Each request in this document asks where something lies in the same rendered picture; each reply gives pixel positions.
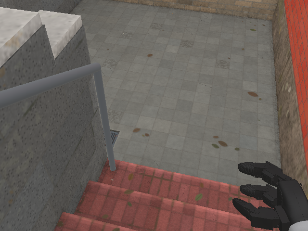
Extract stairs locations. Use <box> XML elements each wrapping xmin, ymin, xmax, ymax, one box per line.
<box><xmin>54</xmin><ymin>158</ymin><xmax>280</xmax><ymax>231</ymax></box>

